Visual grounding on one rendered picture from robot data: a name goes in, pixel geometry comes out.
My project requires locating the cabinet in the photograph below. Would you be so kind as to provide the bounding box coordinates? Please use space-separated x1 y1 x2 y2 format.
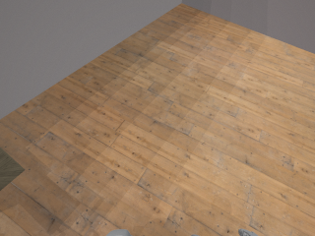
0 148 25 191

